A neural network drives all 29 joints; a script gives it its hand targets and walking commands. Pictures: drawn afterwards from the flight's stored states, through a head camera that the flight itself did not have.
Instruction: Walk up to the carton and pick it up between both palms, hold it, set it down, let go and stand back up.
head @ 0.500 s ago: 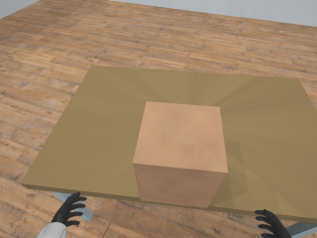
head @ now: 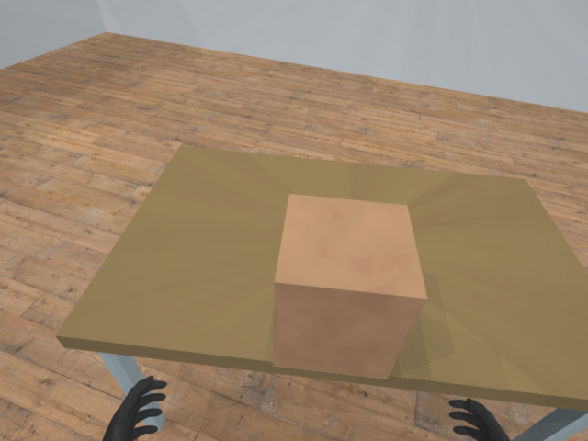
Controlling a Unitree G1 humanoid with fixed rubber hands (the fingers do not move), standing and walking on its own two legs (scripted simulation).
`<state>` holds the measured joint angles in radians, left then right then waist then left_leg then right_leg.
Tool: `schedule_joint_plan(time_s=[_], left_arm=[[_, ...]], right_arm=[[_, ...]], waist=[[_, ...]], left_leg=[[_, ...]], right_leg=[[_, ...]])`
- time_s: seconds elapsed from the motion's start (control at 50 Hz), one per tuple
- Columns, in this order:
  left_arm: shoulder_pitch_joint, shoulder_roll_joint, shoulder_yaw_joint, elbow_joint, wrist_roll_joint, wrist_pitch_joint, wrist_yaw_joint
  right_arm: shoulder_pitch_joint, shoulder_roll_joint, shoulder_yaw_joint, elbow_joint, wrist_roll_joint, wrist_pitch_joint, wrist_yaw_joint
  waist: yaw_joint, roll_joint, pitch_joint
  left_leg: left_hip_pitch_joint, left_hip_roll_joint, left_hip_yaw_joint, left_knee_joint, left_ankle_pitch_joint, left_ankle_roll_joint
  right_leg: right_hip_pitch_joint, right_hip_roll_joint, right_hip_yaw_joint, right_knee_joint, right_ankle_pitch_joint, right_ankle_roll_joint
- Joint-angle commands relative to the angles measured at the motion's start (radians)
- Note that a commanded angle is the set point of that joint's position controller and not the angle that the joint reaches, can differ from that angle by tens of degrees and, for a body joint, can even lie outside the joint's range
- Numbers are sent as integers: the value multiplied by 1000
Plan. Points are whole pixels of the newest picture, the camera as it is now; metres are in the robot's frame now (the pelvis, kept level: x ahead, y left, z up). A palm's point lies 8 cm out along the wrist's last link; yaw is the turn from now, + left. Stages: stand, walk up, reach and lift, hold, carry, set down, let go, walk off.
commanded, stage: reach and lift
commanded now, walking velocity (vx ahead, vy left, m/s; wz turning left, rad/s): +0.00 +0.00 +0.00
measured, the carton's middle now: (338, 287) +0.41 -0.06 -0.04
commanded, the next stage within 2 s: none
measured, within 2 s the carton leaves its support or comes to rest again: neither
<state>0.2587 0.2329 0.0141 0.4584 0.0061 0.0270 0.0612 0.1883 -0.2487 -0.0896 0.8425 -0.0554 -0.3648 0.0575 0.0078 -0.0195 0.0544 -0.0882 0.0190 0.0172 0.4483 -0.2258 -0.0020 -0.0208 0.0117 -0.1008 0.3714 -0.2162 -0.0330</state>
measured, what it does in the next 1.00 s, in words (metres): stands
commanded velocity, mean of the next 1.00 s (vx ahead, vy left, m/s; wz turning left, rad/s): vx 0.00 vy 0.00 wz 0.00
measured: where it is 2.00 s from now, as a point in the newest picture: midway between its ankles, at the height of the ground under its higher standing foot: outside the picture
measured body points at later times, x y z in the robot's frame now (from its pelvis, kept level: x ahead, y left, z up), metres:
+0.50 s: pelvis +0.00 -0.01 +0.00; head -0.02 +0.00 +0.45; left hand +0.22 +0.20 -0.03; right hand +0.19 -0.25 -0.05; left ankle +0.02 +0.11 -0.74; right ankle +0.00 -0.10 -0.74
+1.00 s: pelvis +0.04 -0.02 +0.00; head +0.03 -0.01 +0.45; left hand +0.25 +0.19 -0.02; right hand +0.24 -0.24 -0.03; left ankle +0.02 +0.11 -0.74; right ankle +0.00 -0.10 -0.74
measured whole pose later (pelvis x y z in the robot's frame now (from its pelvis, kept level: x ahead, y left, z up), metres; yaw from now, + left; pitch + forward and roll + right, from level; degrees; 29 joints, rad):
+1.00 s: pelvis +0.04 -0.02 +0.00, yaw +0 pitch -3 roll +0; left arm 0.20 0.16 -0.04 0.50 -0.03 -0.42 0.07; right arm 0.15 -0.15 -0.08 0.71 0.10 -0.57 0.04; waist 0.01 -0.02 0.02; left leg -0.13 0.02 0.02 0.45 -0.27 -0.01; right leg -0.09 0.01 -0.10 0.43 -0.29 -0.04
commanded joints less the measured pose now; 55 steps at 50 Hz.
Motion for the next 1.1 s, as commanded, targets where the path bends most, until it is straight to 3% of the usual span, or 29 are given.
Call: schedule_joint_plan(time_s=[0.0,0.1,0.24,0.32,0.46,0.54,0.6,0.7,0.86,1.08], left_arm=[[-187,0,-110,-166,-87,-70,38],[-257,-12,-141,-103,-112,-99,51],[-289,-13,-131,-50,-121,-159,49],[-282,-20,-127,-30,-132,-209,42],[-187,-31,-131,-61,-130,-356,29],[-80,-53,-132,-68,-125,-436,17],[-46,-59,-146,-87,-121,-487,5],[-64,-48,-143,-121,-116,-531,-4],[-145,-50,-150,-140,-130,-518,14],[-325,-71,-150,-155,-146,-367,44]], right_arm=[[-121,-108,-118,-274,72,3,17],[-168,-88,-119,-325,84,44,28],[-169,-28,-69,-359,126,26,17],[-171,-2,-50,-387,139,-5,8],[-117,35,-6,-340,182,-116,-13],[-66,42,51,-274,224,-199,-17],[-65,29,74,-201,248,-254,-18],[-82,18,97,-146,253,-295,-16],[-150,2,89,-156,252,-274,-14],[-326,-52,32,-236,236,-139,-33]], waist=[[-6,41,-8],[-17,27,13],[-22,-23,-17],[-23,-36,-34],[-15,-11,-84],[-10,-18,-111],[-17,8,-131],[-22,7,-156],[-36,8,-167],[-63,8,-184]], left_leg=[[-89,-5,21,-168,-154,-1],[-134,0,-3,-168,-253,17],[-52,-30,5,-93,-173,13],[-58,-31,7,-75,-140,17],[-75,-19,11,-96,-11,5],[-20,-24,6,-64,138,-19],[20,-27,-5,-36,260,-43],[39,-31,-9,-10,354,-57],[25,-24,-15,-14,336,-55],[12,-12,-19,-62,251,-46]], right_leg=[[-133,15,55,-78,-170,-16],[-161,1,65,-56,-225,-20],[-268,-45,111,-93,-272,-24],[-264,-45,118,-92,-269,-22],[-136,-9,107,-51,-51,12],[-104,-6,115,-31,129,24],[-89,4,115,-14,250,23],[-69,10,116,1,352,23],[-76,8,112,6,312,20],[-87,7,106,-29,202,14]])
